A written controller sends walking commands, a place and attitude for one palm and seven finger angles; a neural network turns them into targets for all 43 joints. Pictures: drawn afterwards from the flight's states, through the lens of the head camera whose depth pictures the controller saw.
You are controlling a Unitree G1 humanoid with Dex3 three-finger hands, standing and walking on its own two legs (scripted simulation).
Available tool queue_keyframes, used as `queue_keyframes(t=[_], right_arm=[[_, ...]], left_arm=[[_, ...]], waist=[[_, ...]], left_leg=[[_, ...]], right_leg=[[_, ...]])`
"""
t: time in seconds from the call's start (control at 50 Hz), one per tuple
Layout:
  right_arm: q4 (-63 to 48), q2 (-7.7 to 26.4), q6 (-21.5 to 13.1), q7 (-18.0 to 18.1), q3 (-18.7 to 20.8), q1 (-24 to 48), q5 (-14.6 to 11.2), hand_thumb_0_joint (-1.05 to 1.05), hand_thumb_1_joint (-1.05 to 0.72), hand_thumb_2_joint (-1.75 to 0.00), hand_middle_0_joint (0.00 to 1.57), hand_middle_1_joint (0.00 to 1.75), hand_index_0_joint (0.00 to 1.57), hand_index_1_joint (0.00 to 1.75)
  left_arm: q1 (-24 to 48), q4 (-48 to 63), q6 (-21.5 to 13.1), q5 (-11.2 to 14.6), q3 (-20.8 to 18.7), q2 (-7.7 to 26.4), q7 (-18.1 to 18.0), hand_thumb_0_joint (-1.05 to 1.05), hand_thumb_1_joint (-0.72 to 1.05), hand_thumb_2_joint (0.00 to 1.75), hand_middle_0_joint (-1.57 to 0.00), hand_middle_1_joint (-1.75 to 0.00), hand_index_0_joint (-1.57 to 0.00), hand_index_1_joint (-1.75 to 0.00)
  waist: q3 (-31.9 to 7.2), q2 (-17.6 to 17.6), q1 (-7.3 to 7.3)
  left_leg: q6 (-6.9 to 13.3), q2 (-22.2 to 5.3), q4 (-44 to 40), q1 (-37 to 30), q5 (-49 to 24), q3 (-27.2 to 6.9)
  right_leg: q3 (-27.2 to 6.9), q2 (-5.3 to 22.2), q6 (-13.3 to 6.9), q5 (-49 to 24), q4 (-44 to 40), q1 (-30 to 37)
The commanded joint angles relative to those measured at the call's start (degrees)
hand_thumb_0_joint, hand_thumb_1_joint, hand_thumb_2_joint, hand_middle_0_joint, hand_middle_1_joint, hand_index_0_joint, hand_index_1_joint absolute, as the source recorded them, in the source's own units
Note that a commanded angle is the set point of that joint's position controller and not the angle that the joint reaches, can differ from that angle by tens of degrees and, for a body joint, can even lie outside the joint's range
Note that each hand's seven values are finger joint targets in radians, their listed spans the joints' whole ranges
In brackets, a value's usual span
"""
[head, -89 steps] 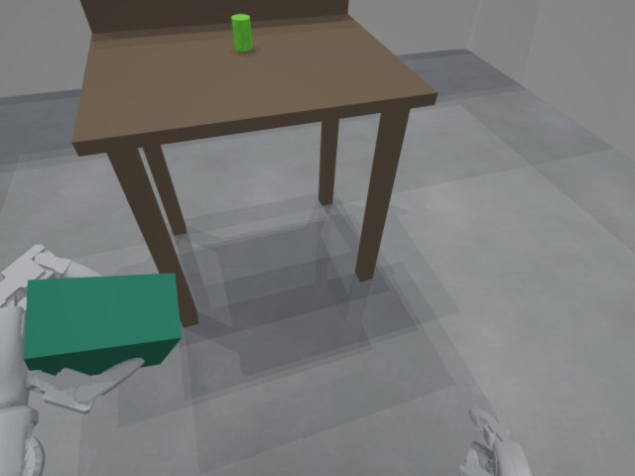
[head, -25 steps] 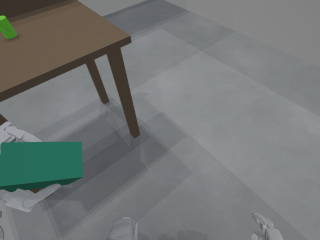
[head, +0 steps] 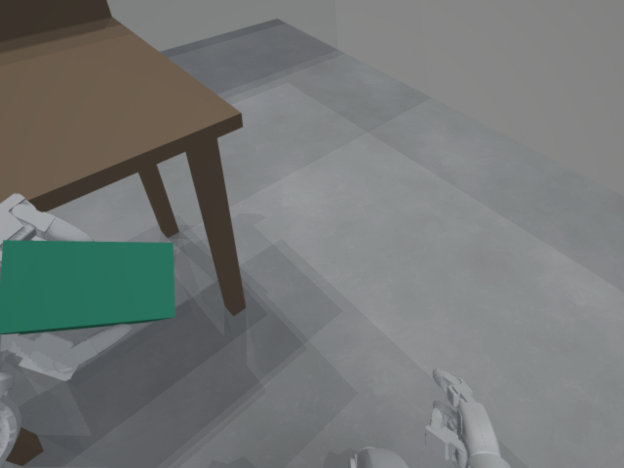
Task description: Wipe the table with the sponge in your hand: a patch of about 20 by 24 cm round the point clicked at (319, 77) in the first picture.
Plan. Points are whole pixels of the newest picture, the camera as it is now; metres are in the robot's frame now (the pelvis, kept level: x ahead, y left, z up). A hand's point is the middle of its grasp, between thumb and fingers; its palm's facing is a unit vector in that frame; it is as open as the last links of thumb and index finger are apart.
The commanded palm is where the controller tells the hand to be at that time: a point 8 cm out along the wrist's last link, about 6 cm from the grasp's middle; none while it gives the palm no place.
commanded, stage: turn to face it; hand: left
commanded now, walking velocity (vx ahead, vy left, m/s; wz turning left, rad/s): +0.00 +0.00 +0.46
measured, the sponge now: (113, 289) +0.24 +0.20 +0.18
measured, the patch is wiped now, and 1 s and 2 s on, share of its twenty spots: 0.00 0.00 0.00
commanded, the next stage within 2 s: take the last steps up to it in 0.56 s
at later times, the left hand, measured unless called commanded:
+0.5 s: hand (134, 272) +0.26 +0.18 +0.18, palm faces +0.43 -0.71 -0.55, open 10.3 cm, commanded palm +0.18 +0.23 +0.18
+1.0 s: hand (58, 365) +0.17 +0.21 +0.19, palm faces +0.64 -0.67 -0.38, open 10.3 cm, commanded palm +0.11 +0.23 +0.18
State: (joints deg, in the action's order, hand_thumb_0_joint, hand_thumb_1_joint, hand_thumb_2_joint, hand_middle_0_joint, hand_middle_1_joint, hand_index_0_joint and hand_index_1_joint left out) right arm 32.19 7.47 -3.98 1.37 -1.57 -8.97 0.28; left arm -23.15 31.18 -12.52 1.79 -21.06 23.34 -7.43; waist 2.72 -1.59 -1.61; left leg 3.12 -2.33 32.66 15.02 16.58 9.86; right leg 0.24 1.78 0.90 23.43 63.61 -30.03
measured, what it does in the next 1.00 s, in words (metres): steps on the spot, turning left: right foot, then left foot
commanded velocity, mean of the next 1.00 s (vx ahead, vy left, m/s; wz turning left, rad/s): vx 0.11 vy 0.01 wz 0.23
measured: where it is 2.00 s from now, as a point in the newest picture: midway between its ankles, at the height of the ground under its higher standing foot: outside the picture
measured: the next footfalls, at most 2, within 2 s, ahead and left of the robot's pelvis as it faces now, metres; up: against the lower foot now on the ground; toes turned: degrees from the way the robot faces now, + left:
right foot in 0.24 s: +0.15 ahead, -0.15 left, +0.00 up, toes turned -3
left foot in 0.66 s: +0.06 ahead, +0.06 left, +0.00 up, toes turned +18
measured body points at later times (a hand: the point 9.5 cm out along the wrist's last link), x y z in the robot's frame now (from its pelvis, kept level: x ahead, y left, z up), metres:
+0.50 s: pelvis +0.07 -0.07 +0.00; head +0.12 -0.08 +0.45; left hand +0.23 +0.22 +0.21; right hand +0.29 -0.29 -0.08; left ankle +0.01 +0.06 -0.68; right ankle +0.11 -0.14 -0.73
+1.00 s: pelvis +0.03 -0.08 +0.01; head +0.03 -0.08 +0.46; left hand +0.13 +0.24 +0.21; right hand +0.24 -0.22 -0.08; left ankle +0.03 +0.04 -0.73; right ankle +0.02 -0.21 -0.71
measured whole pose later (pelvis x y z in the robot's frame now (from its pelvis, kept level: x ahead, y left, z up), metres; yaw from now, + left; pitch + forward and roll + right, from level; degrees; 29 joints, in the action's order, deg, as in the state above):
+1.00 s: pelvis +0.03 -0.08 +0.01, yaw +15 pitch +0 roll -2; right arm 35.2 6.7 -5.1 2.2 -2.6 -12.6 0.2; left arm -25.1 27.1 -11.1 1.4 -19.4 20.3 -9.4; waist -0.4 2.2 1.4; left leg 0.3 -3.4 28.3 16.5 12.1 1.4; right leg 6.1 1.0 2.0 27.0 38.3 -14.7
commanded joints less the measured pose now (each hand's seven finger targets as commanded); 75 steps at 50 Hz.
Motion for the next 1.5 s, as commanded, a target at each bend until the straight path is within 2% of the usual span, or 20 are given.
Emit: queue_keyframes(t=[0.0, 0.2, 0.22, 0.24, 0.26, 0.3, 0.4, 0.6, 0.66, 0.72, 0.78, 0.96, 1.0, 1.04, 1.08, 1.18, 1.38, 1.4, 1.44, 1.48], right_arm=[[-6.5, 9.8, -3.0, 0.4, 4.3, -0.4, -0.7, 0.0, -0.9, -0.9, 0.2, 0.3, 0.2, 0.3], [-5.0, 9.8, -6.1, 1.2, 4.0, -0.2, -1.5, 0.0, -0.9, -0.9, 0.2, 0.3, 0.2, 0.3], [-5.5, 9.1, -5.9, 1.2, 3.9, -0.3, -1.6, 0.0, -0.9, -0.9, 0.2, 0.3, 0.2, 0.3], [-6.7, 8.3, -5.8, 1.5, 3.8, 0.6, -1.3, 0.0, -0.9, -0.9, 0.2, 0.3, 0.2, 0.3], [-6.8, 8.4, -5.7, 1.9, 3.4, 0.9, -1.0, 0.0, -0.9, -0.9, 0.2, 0.3, 0.2, 0.3], [-6.8, 8.8, -4.0, 1.9, 4.6, 1.5, -1.0, 0.0, -0.9, -0.9, 0.2, 0.3, 0.2, 0.3], [-8.2, 7.2, -0.5, 2.7, 3.4, 3.0, -0.6, 0.0, -0.9, -0.9, 0.2, 0.3, 0.2, 0.3], [-8.9, 9.3, -0.2, 3.1, 4.5, -0.7, 0.2, 0.0, -0.9, -0.9, 0.2, 0.3, 0.2, 0.3], [-9.3, 11.4, -1.9, 2.6, 4.6, -0.2, -0.1, 0.0, -0.9, -0.9, 0.2, 0.3, 0.2, 0.3], [-6.6, 10.6, -4.1, 1.6, 4.2, 1.6, 0.4, 0.0, -0.9, -0.9, 0.2, 0.3, 0.2, 0.3], [-5.3, 11.2, -5.0, 0.9, 5.0, 0.0, -0.6, 0.0, -0.9, -0.9, 0.2, 0.3, 0.2, 0.3], [-4.5, 10.1, -3.3, 2.1, 3.4, 1.1, -0.1, 0.0, -0.9, -0.9, 0.2, 0.3, 0.2, 0.3], [-4.5, 9.3, -2.3, 2.2, 3.3, 1.0, -0.2, 0.0, -0.9, -0.9, 0.2, 0.3, 0.2, 0.3], [-5.6, 8.6, -2.3, 2.3, 3.0, 4.1, -0.4, 0.0, -0.9, -0.9, 0.2, 0.3, 0.2, 0.3], [-3.9, 9.6, -3.2, 2.1, 3.5, 2.4, -0.3, 0.0, -0.9, -0.9, 0.2, 0.3, 0.2, 0.3], [-3.6, 8.9, -1.4, 2.5, 3.4, 2.2, -0.3, 0.0, -0.9, -0.9, 0.2, 0.3, 0.2, 0.3], [-6.4, 9.9, -3.0, 3.0, 5.7, -1.2, -0.2, 0.0, -0.9, -0.9, 0.2, 0.3, 0.2, 0.3], [-6.7, 10.8, -3.1, 3.4, 6.0, -1.6, -0.5, 0.0, -0.9, -0.9, 0.2, 0.3, 0.2, 0.3], [-7.5, 11.5, -3.6, 2.8, 5.7, -1.3, -0.5, 0.0, -0.9, -0.9, 0.2, 0.3, 0.2, 0.3], [-5.9, 10.7, -4.0, 2.4, 4.5, 0.3, 0.2, 0.0, -0.9, -0.9, 0.2, 0.3, 0.2, 0.3]], left_arm=[[-6.7, 13.2, -3.2, 0.7, -9.0, 7.0, -1.1, 0.0, 0.1, 1.3, -1.2, -1.6, -1.2, -1.6], [5.2, 14.3, -2.5, -0.5, -4.0, 5.6, -1.5, 0.0, 0.1, 1.3, -1.2, -1.6, -1.2, -1.6], [5.9, 15.4, -2.6, -1.2, -4.5, 7.3, -1.9, 0.0, 0.1, 1.3, -1.2, -1.6, -1.2, -1.6], [3.9, 14.3, -2.5, -1.3, -6.8, 10.3, -2.5, 0.0, 0.1, 1.3, -1.2, -1.6, -1.2, -1.6], [2.0, 12.5, -2.2, -1.0, -8.6, 11.2, -3.4, 0.0, 0.1, 1.3, -1.2, -1.6, -1.2, -1.6], [-2.1, 12.7, -1.2, -0.3, -10.9, 12.0, -3.7, 0.0, 0.1, 1.3, -1.2, -1.6, -1.2, -1.6], [-10.0, 11.2, -2.5, 0.5, -12.8, 9.8, -4.1, 0.0, 0.1, 1.3, -1.2, -1.6, -1.2, -1.6], [-5.1, 14.1, -1.5, 0.1, -6.6, 6.4, -4.8, 0.0, 0.1, 1.3, -1.2, -1.6, -1.2, -1.6], [-0.1, 18.0, -3.0, 0.2, -5.0, 7.6, -4.1, 0.0, 0.1, 1.3, -1.2, -1.6, -1.2, -1.6], [8.8, 18.1, -3.8, -2.2, -3.4, 8.1, -3.3, 0.0, 0.1, 1.3, -1.2, -1.6, -1.2, -1.6], [6.2, 14.7, -2.8, -1.5, -1.2, 4.7, -3.0, 0.0, 0.1, 1.3, -1.2, -1.6, -1.2, -1.6], [3.3, 5.1, -0.8, -0.3, -2.2, 4.3, -2.6, 0.0, 0.1, 1.3, -1.2, -1.6, -1.2, -1.6], [2.9, 4.8, -0.2, -1.1, -2.9, 5.9, -2.5, 0.0, 0.1, 1.3, -1.2, -1.6, -1.2, -1.6], [6.5, 7.5, -0.4, -0.4, -4.6, 10.4, -2.6, 0.0, 0.1, 1.3, -1.2, -1.6, -1.2, -1.6], [5.4, 6.4, -1.7, -0.2, -5.0, 8.9, -2.5, 0.0, 0.1, 1.3, -1.2, -1.6, -1.2, -1.6], [1.3, 5.4, -4.2, -0.6, -7.3, 9.1, -2.1, 0.0, 0.1, 1.3, -1.2, -1.6, -1.2, -1.6], [0.9, 9.5, -3.8, -0.2, -5.8, 7.3, -4.0, 0.0, 0.1, 1.3, -1.2, -1.6, -1.2, -1.6], [1.5, 10.5, -4.3, -0.1, -4.6, 6.5, -3.9, 0.0, 0.1, 1.3, -1.2, -1.6, -1.2, -1.6], [3.1, 13.8, -5.4, -0.3, -5.1, 7.6, -4.3, 0.0, 0.1, 1.3, -1.2, -1.6, -1.2, -1.6], [4.9, 12.3, -4.9, -0.7, -6.9, 11.0, -3.9, 0.0, 0.1, 1.3, -1.2, -1.6, -1.2, -1.6]], waist=[[-6.6, 14.0, 1.4], [-8.4, 12.4, 1.39], [-10.8, 3.8, 1.05], [-13.0, -7.5, 1.36], [-14.0, -9.3, 2.25], [-14.1, -8.5, 2.13], [-13.7, -7.8, 0.91], [-14.0, -3.1, 0.06], [-9.4, 17.6, 2.15], [-4.1, 18.0, 1.45], [-4.8, 17.9, 1.21], [-7.0, 12.9, 1.67], [-8.0, 5.2, 1.98], [-3.8, -13.6, 2.81], [-4.5, -7.0, 1.32], [-3.0, -3.4, 1.14], [-10.1, -4.1, 1.3], [-11.9, 2.7, 0.07], [-14.2, 19.8, 0.87], [-9.0, 14.2, 0.33]], left_leg=[[4.8, -12.7, -13.4, 0.6, -28.7, -9.8], [0.4, -9.9, 4.3, -6.6, -30.0, -10.0], [-1.4, -6.1, 12.9, -0.9, -21.6, -6.6], [-4.2, 2.0, 25.8, 11.7, 8.4, -4.2], [-4.5, 2.4, 34.2, 15.1, 20.1, -9.8], [-5.4, 0.1, 40.2, 13.5, 15.4, -13.1], [-6.4, -0.4, 25.3, 10.1, 9.6, -7.8], [-4.1, -0.1, -6.2, -4.2, -5.5, -4.8], [6.5, -19.6, -13.0, -7.5, -36.3, -27.5], [8.2, -17.8, -16.1, -2.1, -11.2, -26.6], [6.0, -11.8, -16.1, -2.9, -4.9, -19.4], [4.4, -10.5, -16.2, 1.4, 11.5, -17.9], [1.2, -6.5, -3.4, 9.9, 12.9, -11.9], [-3.7, 1.4, 25.7, 27.5, 13.7, -6.8], [-4.7, -1.2, 34.8, 26.4, 5.5, -11.6], [-4.9, -3.1, 24.3, 22.8, 0.1, -6.5], [-2.1, 1.9, -6.2, -3.9, -7.0, 3.2], [-0.9, -0.6, -8.2, -13.0, -9.4, -0.9], [10.5, -21.3, -11.7, -25.1, -25.1, -32.3], [12.3, -22.5, -15.5, -14.7, -15.9, -34.0]], right_leg=[[6.2, 1.1, 2.2, -8.9, -11.4, 7.3], [8.1, 0.4, 2.8, -17.0, -39.6, 18.9], [2.1, 7.9, 0.4, -35.9, -40.6, 26.4], [-10.7, 19.9, -6.8, -61.9, -37.2, 34.5], [-12.1, 25.0, -9.6, -70.3, -36.6, 34.5], [-10.3, 23.0, -9.9, -54.5, -37.7, 29.0], [0.8, 16.6, -7.8, -50.9, -37.9, 26.9], [2.3, 15.1, -3.9, -34.8, -32.2, 21.8], [4.0, 2.4, 1.6, 9.7, -14.0, 5.4], [0.8, 2.9, 1.0, 4.6, -2.1, 0.9], [4.0, 0.8, 1.3, 0.7, -6.6, 2.9], [9.5, -3.0, 0.4, 3.2, -34.8, 19.9], [2.2, 2.9, -2.9, 0.5, -44.2, 28.9], [-26.8, 23.4, -12.4, 4.0, -55.0, 30.8], [-18.9, 20.1, -11.2, -8.6, -51.9, 28.3], [-1.7, 15.3, -8.9, -33.9, -47.0, 28.2], [1.7, 11.4, -6.3, -33.8, -32.0, 25.4], [3.6, 9.4, -4.2, -29.2, -22.7, 19.6], [4.3, -0.7, -0.7, 12.7, 1.1, -2.1], [-1.4, 2.7, -0.8, 10.1, 9.6, -6.2]])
